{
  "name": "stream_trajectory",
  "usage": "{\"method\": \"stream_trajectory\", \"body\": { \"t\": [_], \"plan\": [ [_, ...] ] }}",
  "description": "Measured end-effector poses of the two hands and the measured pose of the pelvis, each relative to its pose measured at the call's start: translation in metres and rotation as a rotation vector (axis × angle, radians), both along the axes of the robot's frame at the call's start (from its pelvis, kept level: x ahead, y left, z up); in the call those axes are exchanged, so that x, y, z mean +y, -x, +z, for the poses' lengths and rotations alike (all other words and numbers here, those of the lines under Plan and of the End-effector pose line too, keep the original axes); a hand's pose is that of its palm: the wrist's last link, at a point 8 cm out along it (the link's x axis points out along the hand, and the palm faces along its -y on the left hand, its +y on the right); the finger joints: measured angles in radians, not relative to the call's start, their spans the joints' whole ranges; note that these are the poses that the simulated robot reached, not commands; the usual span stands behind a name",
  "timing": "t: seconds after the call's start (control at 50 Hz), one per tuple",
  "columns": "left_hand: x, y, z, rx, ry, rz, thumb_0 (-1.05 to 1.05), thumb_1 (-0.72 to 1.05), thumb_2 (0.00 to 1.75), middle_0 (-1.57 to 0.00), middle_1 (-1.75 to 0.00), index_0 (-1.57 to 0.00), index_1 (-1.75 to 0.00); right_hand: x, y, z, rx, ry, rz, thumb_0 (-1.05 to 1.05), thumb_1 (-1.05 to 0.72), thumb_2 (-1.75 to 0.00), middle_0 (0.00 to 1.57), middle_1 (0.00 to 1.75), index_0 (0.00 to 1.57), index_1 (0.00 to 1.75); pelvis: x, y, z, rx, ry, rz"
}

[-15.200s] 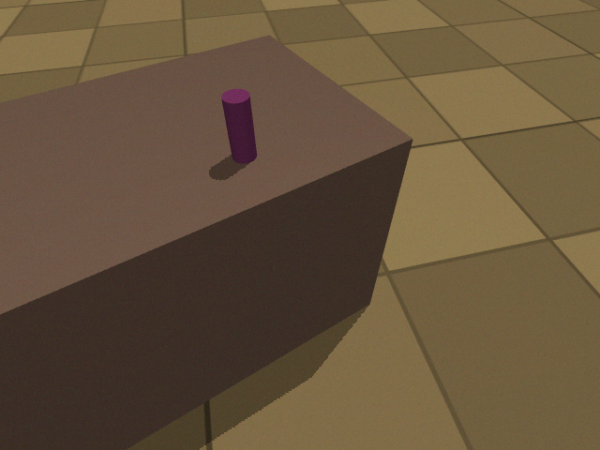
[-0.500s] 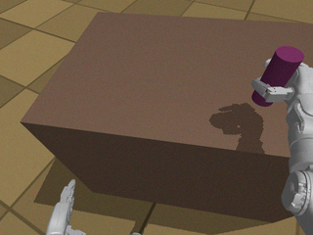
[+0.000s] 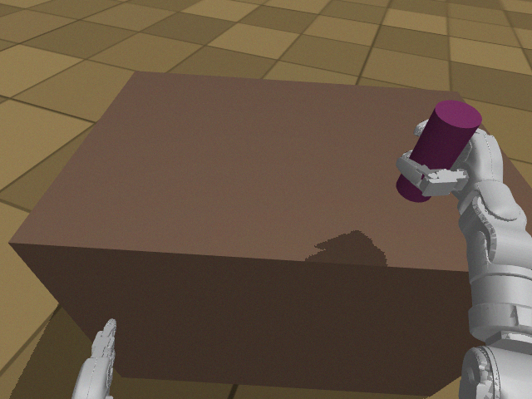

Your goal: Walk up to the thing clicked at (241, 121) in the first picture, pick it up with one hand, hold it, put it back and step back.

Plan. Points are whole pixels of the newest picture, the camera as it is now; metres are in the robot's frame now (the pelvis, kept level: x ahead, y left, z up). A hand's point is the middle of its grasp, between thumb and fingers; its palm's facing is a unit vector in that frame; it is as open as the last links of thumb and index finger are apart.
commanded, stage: lift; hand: right
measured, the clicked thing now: (433, 155) +0.40 -0.19 +0.21
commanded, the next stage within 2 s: hold in 0.70 s
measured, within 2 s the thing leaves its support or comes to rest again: neither
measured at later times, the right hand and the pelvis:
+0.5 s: hand (463, 164) +0.33 -0.19 +0.24, palm faces +0.12 +0.99 -0.03, open 8.1 cm; pelvis -0.03 +0.00 +0.00, yaw -1 degrees
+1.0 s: hand (476, 160) +0.32 -0.19 +0.26, palm faces +0.12 +0.99 -0.04, open 8.1 cm; pelvis -0.03 +0.00 +0.00, yaw -1 degrees
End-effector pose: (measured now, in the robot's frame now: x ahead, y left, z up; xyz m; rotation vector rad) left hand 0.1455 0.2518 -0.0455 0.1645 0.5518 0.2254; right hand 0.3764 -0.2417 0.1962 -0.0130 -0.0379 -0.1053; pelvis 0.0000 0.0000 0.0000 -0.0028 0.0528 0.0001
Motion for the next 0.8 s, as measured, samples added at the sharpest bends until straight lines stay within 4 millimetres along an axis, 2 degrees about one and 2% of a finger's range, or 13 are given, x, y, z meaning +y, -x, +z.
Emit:
{"method": "stream_trajectory", "body": {
  "t": [0.18,0.36,0.46,0.62,0.8],
  "plan": [
    [0.002,0.018,-0.013,0.048,0.003,0.009,-0.01,-0.53,0.04,-0.05,-0.05,-0.04,-0.05,0.002,0.034,0.014,-0.008,0.020,-0.004,-0.03,0.23,-1.09,0.83,1.16,0.88,1.20,-0.001,0.015,0.002,-0.041,0.001,-0.003],
    [-0.001,0.015,-0.010,-0.008,0.014,0.014,-0.01,-0.52,0.04,-0.04,-0.05,-0.04,-0.05,0.004,0.057,0.040,-0.031,0.021,-0.007,-0.03,0.23,-1.09,0.83,1.16,0.88,1.19,-0.003,0.023,0.003,-0.070,-0.001,-0.006],
    [0.000,0.017,-0.008,-0.028,0.019,0.009,-0.01,-0.52,0.04,-0.04,-0.05,-0.04,-0.05,0.001,0.066,0.048,-0.020,0.024,-0.014,-0.03,0.23,-1.09,0.83,1.16,0.88,1.19,-0.003,0.025,0.003,-0.082,-0.001,-0.008],
    [0.002,0.021,-0.010,-0.025,0.014,-0.001,-0.01,-0.53,0.04,-0.04,-0.05,-0.04,-0.05,0.002,0.076,0.049,0.007,0.026,-0.012,-0.03,0.23,-1.09,0.82,1.16,0.88,1.20,-0.002,0.029,0.004,-0.090,-0.002,-0.013],
    [-0.003,0.015,-0.006,-0.069,0.018,-0.008,-0.01,-0.54,0.05,-0.05,-0.05,-0.04,-0.05,0.007,0.086,0.060,-0.016,0.023,-0.012,-0.03,0.23,-1.09,0.82,1.16,0.88,1.20,-0.002,0.029,0.004,-0.098,-0.003,-0.015]
  ]
}}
